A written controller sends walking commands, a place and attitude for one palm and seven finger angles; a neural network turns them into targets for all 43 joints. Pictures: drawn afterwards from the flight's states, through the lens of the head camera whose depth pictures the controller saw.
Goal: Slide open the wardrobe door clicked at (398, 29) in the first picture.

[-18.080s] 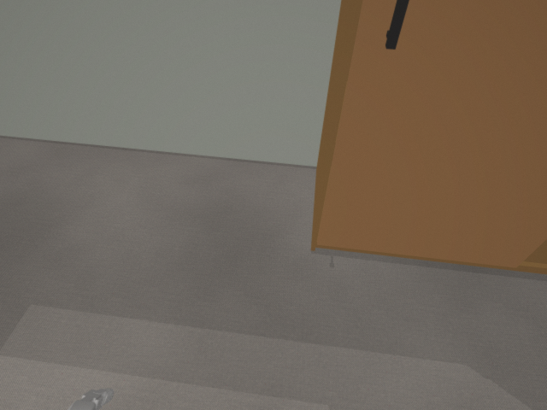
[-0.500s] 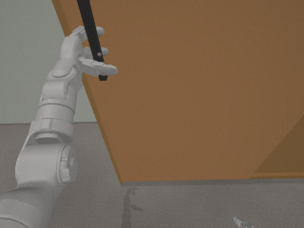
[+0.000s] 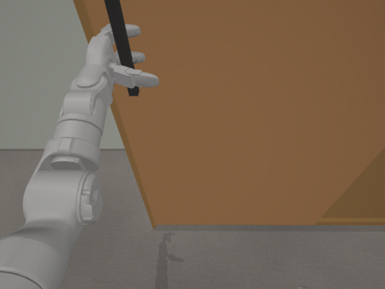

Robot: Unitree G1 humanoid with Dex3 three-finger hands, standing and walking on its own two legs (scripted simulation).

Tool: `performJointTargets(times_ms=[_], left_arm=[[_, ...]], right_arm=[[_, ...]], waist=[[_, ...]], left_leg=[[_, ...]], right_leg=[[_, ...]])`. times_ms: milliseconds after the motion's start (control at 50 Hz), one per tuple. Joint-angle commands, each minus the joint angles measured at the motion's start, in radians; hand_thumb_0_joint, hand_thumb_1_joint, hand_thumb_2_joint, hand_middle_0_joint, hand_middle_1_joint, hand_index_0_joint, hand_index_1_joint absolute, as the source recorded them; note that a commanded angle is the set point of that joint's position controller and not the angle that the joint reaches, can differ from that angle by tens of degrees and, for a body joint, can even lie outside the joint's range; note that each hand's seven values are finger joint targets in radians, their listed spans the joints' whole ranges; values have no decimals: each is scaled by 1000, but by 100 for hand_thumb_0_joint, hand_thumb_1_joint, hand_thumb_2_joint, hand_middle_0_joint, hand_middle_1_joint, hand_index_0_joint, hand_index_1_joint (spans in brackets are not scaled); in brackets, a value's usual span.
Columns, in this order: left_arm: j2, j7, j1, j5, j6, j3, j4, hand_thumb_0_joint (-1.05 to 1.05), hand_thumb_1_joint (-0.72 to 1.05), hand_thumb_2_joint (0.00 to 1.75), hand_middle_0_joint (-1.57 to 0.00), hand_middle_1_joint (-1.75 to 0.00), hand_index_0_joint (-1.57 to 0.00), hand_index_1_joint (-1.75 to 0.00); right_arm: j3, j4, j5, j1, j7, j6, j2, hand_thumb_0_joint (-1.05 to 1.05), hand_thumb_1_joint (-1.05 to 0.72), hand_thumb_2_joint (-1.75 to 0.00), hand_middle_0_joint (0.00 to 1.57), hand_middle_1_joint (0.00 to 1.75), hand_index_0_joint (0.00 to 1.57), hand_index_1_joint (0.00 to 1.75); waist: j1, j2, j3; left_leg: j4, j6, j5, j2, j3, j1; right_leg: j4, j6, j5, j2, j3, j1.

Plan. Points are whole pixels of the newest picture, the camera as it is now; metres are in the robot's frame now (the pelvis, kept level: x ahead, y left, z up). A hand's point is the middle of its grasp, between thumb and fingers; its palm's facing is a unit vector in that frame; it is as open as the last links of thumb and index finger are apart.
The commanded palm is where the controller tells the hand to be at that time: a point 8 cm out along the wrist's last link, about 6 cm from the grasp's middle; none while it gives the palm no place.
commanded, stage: slide the fingers in behind the handle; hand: left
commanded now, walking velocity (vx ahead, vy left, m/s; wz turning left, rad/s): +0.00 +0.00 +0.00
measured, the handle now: (126, 44) +0.53 +0.15 +0.26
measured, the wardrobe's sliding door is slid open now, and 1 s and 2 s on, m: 0.00 0.00 0.00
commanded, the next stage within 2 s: grip the handle and tug to test in 0.46 s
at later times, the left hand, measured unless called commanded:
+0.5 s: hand (134, 60) +0.48 +0.12 +0.25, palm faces +0.01 -1.00 +0.02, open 14.0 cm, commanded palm +0.45 +0.18 +0.25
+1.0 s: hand (135, 61) +0.48 +0.12 +0.25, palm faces +0.02 -1.00 -0.01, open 9.7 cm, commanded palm +0.45 +0.17 +0.25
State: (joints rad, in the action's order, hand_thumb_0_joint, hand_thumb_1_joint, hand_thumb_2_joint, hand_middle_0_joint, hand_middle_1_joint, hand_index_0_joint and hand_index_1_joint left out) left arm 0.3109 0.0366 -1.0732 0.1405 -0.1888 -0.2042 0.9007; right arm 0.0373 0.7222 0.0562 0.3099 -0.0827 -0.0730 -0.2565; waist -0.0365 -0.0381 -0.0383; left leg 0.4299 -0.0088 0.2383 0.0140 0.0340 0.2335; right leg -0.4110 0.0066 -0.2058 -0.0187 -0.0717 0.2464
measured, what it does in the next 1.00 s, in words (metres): stands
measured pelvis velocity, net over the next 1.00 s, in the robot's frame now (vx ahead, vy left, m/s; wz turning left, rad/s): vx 0.01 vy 0.01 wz -0.02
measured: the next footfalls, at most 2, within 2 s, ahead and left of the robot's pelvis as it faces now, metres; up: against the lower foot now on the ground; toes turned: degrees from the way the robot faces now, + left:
none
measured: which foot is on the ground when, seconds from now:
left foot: down 0.00-1.00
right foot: down 0.00-1.00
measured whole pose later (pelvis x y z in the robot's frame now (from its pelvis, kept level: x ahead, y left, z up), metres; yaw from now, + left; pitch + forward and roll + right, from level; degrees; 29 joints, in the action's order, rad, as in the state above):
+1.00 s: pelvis +0.01 +0.01 +0.00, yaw -1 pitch +3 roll +0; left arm 0.29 0.01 -1.00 0.14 -0.23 -0.21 0.78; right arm 0.03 0.71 0.05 0.30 -0.07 -0.07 -0.25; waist -0.03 -0.05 -0.05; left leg 0.42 -0.02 0.25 0.01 0.05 0.21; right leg -0.40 0.00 -0.21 -0.02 -0.05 0.23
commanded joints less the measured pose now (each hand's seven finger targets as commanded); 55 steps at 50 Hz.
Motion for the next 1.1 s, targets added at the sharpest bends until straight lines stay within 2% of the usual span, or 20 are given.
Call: performJointTargets(times_ms=[0, 40, 60, 80, 200, 260, 300, 340, 440, 500, 540, 580, 640, 740, 780, 860, 920, 1020, 1040, 1080], left_arm=[[120, 19, -570, 9, 85, 10, -226, 0, -50, 30, -30, -120, -30, -120], [112, 19, -607, 4, 87, 23, -215, 0, -50, 30, -30, -120, -30, -120], [119, 15, -600, 3, 88, 15, -224, 0, -50, 30, -30, -120, -30, -120], [91, 16, -614, 2, 90, 39, -241, 0, -50, 30, -30, -120, -30, -120], [138, 14, -574, 10, 95, -5, -218, 0, -50, 30, -30, -120, -30, -120], [127, 18, -585, 8, 95, 1, -228, 0, -50, 30, -30, -120, -30, -120], [146, 15, -554, 7, 96, -14, -225, 0, -50, 30, -30, -120, -30, -120], [149, 17, -576, 6, 91, -15, -214, 0, -50, 30, -30, -120, -30, -120], [222, 15, -554, -1, 95, -75, -204, 0, -50, 30, -30, -120, -30, -120], [218, 19, -516, -9, 106, -65, -227, 0, -50, 30, -30, -120, -30, -120], [200, 20, -541, -12, 109, -48, -269, 0, -50, 30, -30, -120, -30, -120], [167, 24, -536, -5, 100, -27, -279, 0, -41, 34, -31, -121, -31, -121], [187, 20, -540, 7, 88, -51, -298, 0, -27, 40, -32, -123, -32, -123], [183, 10, -515, 1, 64, -51, -321, 0, -3, 50, -35, -127, -35, -127], [134, 3, -528, -1, 57, -10, -335, 0, 6, 54, -36, -128, -36, -128], [102, -3, -532, 5, 51, 10, -379, 0, 25, 62, -38, -131, -38, -131], [123, -1, -489, 15, 43, -15, -393, 0, 39, 68, -40, -133, -40, -133], [99, 3, -485, 16, 29, 7, -401, 0, 62, 78, -42, -136, -42, -136], [121, 1, -497, 14, 24, -8, -390, 0, 67, 80, -43, -137, -43, -137], [105, 5, -506, 15, 18, 1, -388, 0, 76, 84, -44, -138, -44, -138]], right_arm=[[-49, -117, 3, -19, -6, -59, -130, 0, -90, -90, 20, 30, 20, 30], [-45, -105, 3, -10, -6, -63, -131, 0, -90, -90, 20, 30, 20, 30], [-48, -107, 3, -9, -4, -67, -130, 0, -90, -90, 20, 30, 20, 30], [-46, -107, 4, -12, -2, -71, -128, 0, -90, -90, 20, 30, 20, 30], [-51, -102, 1, -4, -3, -78, -136, 0, -90, -90, 20, 30, 20, 30], [-47, -102, 3, -8, 0, -83, -132, 0, -90, -90, 20, 30, 20, 30], [-49, -106, 1, -4, 0, -79, -136, 0, -90, -90, 20, 30, 20, 30], [-46, -105, 2, -7, -1, -80, -135, 0, -90, -90, 20, 30, 20, 30], [-46, -113, 1, -7, -2, -72, -136, 0, -90, -90, 20, 30, 20, 30], [-50, -127, 2, -10, 0, -66, -135, 0, -90, -90, 20, 30, 20, 30], [-49, -131, 3, -16, 2, -66, -129, 0, -90, -90, 20, 30, 20, 30], [-49, -136, 6, -21, 2, -66, -128, 0, -90, -90, 20, 30, 20, 30], [-52, -136, 6, -26, 0, -62, -132, 0, -90, -90, 20, 30, 20, 30], [-51, -138, 5, -35, 1, -55, -129, 0, -90, -90, 20, 30, 20, 30], [-49, -137, 5, -39, 3, -53, -123, 0, -90, -90, 20, 30, 20, 30], [-52, -135, 2, -42, 7, -53, -122, 0, -90, -90, 20, 30, 20, 30], [-51, -142, 2, -52, 7, -47, -126, 0, -90, -90, 20, 30, 20, 30], [-49, -142, 3, -65, 6, -42, -120, 0, -90, -90, 20, 30, 20, 30], [-49, -137, 3, -58, 5, -40, -123, 0, -90, -90, 20, 30, 20, 30], [-50, -138, 2, -57, 2, -40, -122, 0, -90, -90, 20, 30, 20, 30]], waist=[[-32, 54, -327], [-44, 46, -304], [-38, 36, -310], [-43, 0, -315], [-29, 76, -325], [-31, 39, -315], [-21, 58, -321], [-30, 65, -307], [-14, 66, -318], [-7, 66, -339], [-14, 26, -337], [-17, 23, -332], [-15, 49, -352], [-5, 35, -353], [-14, 34, -339], [-16, 29, -369], [-3, 48, -382], [-7, 25, -357], [-9, 45, -357], [-13, 66, -355]], left_leg=[[-21, -32, -243, -7, -41, -149], [-26, -29, -229, -7, -44, -140], [-27, -28, -223, -7, -44, -141], [-27, -25, -225, -6, -45, -156], [-29, -30, -226, -4, -45, -136], [-26, -28, -230, -6, -43, -143], [-27, -28, -248, -5, -42, -137], [-28, -29, -234, -6, -40, -125], [-27, -30, -241, -6, -34, -112], [-23, -29, -281, -4, -30, -117], [-20, -27, -295, -3, -28, -137], [-18, -26, -299, -1, -31, -150], [-18, -27, -300, 0, -33, -156], [-19, -24, -327, 1, -31, -157], [-19, -23, -329, 1, -34, -165], [-9, -20, -380, 4, -41, -204], [-10, -23, -399, 2, -37, -195], [-9, -24, -391, 1, -34, -195], [-11, -24, -374, 0, -35, -190], [-11, -27, -369, -2, -34, -184]], right_leg=[[32, 22, 253, 18, 31, -86], [32, 22, 243, 19, 29, -67], [32, 22, 233, 20, 29, -65], [30, 24, 227, 20, 29, -51], [33, 23, 229, 20, 27, -86], [29, 24, 237, 21, 30, -66], [28, 25, 247, 21, 26, -88], [28, 22, 248, 21, 29, -78], [26, 23, 261, 18, 34, -101], [18, 25, 295, 16, 30, -130], [16, 25, 308, 19, 32, -110], [17, 26, 304, 21, 31, -96], [18, 24, 306, 23, 30, -108], [15, 25, 322, 22, 28, -117], [16, 25, 316, 24, 24, -101], [12, 26, 344, 26, 23, -99], [8, 27, 373, 26, 23, -133], [12, 26, 371, 24, 22, -122], [15, 25, 362, 25, 22, -121], [13, 24, 367, 25, 22, -122]])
